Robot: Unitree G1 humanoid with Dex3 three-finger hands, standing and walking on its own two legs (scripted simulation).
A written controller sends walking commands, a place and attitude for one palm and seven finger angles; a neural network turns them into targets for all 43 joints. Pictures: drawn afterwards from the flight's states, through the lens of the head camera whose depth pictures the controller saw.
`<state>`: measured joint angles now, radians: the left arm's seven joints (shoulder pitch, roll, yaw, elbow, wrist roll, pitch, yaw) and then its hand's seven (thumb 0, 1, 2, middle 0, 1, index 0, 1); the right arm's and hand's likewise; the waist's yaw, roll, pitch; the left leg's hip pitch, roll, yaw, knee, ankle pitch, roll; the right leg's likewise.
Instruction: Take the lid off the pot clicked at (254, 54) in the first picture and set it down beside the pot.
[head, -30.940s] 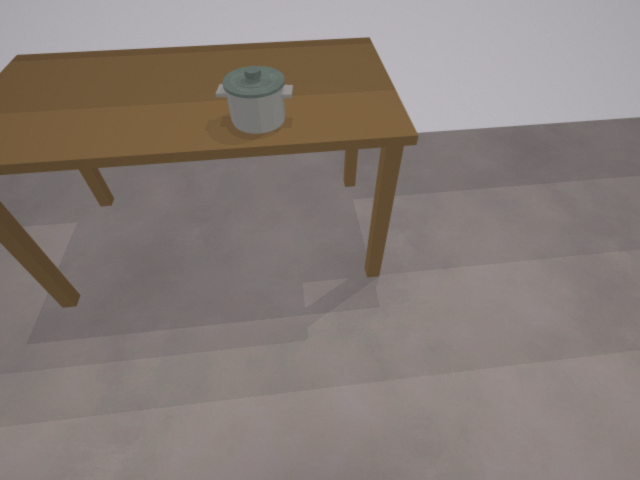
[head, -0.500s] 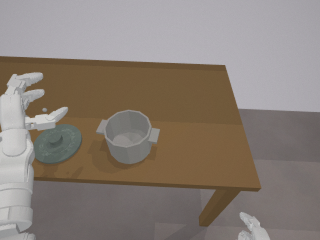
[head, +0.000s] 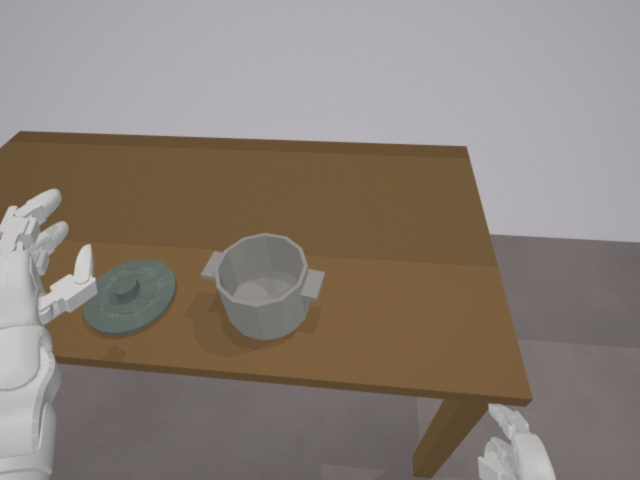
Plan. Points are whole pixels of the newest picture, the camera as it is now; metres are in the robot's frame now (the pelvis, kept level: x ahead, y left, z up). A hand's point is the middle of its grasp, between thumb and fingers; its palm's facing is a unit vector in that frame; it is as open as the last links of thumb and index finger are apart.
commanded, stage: draw the hand back to the body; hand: left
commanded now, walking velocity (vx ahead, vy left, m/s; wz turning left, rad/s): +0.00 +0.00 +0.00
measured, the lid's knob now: (126, 286) +0.41 +0.40 -0.07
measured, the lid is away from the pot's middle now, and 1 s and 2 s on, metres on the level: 0.25 0.25 0.25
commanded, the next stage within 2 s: step back with the hand held close in 0.94 s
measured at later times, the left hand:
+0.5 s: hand (52, 339) +0.20 +0.28 +0.15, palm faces +0.44 -0.84 -0.33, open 7.4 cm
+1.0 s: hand (40, 383) +0.16 +0.26 +0.15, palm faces +0.40 -0.84 -0.37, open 7.4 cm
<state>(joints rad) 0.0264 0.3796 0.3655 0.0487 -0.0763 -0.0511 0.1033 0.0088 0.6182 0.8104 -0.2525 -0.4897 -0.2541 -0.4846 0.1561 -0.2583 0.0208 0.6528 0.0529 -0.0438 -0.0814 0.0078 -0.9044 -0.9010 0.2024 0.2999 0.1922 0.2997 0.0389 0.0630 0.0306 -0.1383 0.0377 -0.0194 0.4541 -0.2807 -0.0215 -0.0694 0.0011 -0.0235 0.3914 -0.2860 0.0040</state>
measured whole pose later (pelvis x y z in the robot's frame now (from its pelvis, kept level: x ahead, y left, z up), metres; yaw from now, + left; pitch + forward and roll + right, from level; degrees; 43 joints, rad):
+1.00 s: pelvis -0.02 +0.02 +0.00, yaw +0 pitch -4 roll -1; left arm 0.53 0.32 0.29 -0.49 -0.07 -0.08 0.11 0.02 0.90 0.90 -0.21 -0.31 -0.21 -0.30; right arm 0.17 -0.22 0.04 0.63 0.01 -0.10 -0.08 0.01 -0.90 -0.90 0.20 0.30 0.21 0.31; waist 0.06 0.05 0.03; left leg -0.14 0.02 -0.01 0.48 -0.27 0.00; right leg -0.06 -0.02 -0.02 0.39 -0.26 0.03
